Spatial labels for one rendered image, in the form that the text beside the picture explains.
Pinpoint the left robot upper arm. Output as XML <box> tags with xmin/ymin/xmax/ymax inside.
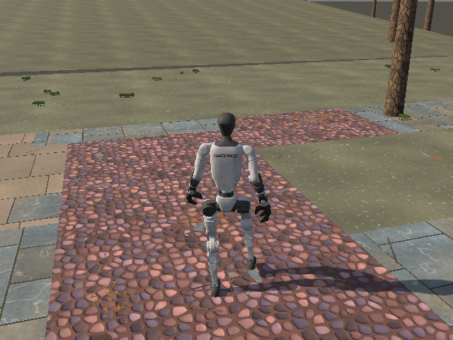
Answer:
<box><xmin>192</xmin><ymin>143</ymin><xmax>212</xmax><ymax>181</ymax></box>

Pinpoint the right robot hand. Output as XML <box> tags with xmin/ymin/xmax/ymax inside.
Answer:
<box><xmin>255</xmin><ymin>204</ymin><xmax>271</xmax><ymax>223</ymax></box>

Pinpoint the robot left shin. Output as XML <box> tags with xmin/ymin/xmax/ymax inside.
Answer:
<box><xmin>207</xmin><ymin>241</ymin><xmax>219</xmax><ymax>288</ymax></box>

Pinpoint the left robot thigh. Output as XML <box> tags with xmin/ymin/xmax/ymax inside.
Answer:
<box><xmin>202</xmin><ymin>198</ymin><xmax>219</xmax><ymax>254</ymax></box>

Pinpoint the right robot upper arm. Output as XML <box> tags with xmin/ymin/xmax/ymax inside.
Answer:
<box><xmin>241</xmin><ymin>143</ymin><xmax>260</xmax><ymax>183</ymax></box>

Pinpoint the robot right forearm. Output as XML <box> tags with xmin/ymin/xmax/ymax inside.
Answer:
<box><xmin>253</xmin><ymin>173</ymin><xmax>269</xmax><ymax>207</ymax></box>

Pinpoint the robot left forearm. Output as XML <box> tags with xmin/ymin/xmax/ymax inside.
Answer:
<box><xmin>188</xmin><ymin>170</ymin><xmax>200</xmax><ymax>195</ymax></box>

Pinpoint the left robot hand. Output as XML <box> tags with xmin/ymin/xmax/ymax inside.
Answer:
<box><xmin>186</xmin><ymin>192</ymin><xmax>202</xmax><ymax>205</ymax></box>

